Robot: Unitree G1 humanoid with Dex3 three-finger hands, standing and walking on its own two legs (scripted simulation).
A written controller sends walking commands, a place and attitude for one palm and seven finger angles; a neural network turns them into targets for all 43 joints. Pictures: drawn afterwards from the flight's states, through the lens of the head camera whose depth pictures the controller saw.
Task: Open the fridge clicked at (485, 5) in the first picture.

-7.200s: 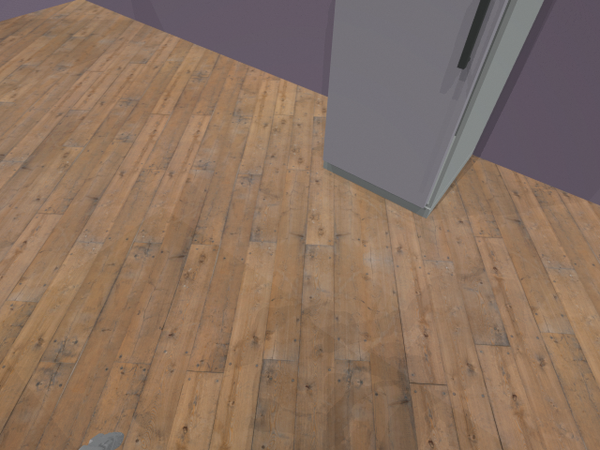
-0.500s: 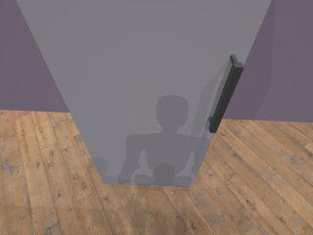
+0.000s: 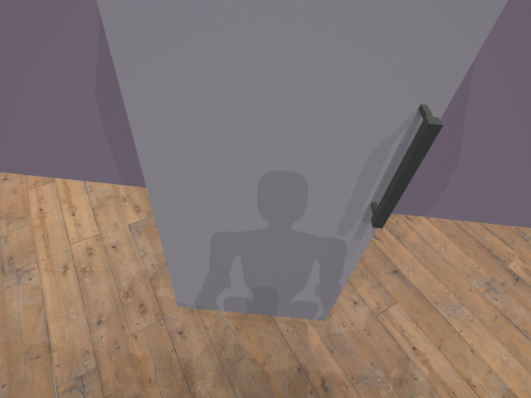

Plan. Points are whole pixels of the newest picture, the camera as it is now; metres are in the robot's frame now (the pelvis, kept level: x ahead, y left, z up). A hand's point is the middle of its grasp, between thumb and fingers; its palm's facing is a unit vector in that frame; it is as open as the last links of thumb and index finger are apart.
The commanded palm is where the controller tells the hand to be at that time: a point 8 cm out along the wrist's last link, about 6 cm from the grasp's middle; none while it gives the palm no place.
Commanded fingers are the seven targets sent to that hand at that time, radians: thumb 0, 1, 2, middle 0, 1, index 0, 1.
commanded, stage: come to a stop and stand still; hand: right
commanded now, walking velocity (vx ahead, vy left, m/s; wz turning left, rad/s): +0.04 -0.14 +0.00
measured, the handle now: (398, 172) +0.49 -0.22 +0.09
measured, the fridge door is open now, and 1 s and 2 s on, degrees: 0 0 0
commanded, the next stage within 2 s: look again from close up in 1.34 s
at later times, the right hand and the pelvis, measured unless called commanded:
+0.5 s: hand out of the picture +0.02 -0.26 -0.17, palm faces +0.03 +0.96 -0.27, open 7.4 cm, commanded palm none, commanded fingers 0.00 -0.90 -0.90 0.20 0.30 0.20 0.30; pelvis -0.02 -0.05 -0.01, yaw +0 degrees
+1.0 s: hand out of the picture -0.03 -0.27 -0.16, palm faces -0.02 +0.95 -0.30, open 7.4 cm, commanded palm none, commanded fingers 0.00 -0.90 -0.90 0.20 0.30 0.20 0.30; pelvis -0.05 -0.04 +0.00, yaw -1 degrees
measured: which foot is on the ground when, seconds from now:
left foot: down 0.00-1.00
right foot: up 0.00-0.18, down 0.20-1.00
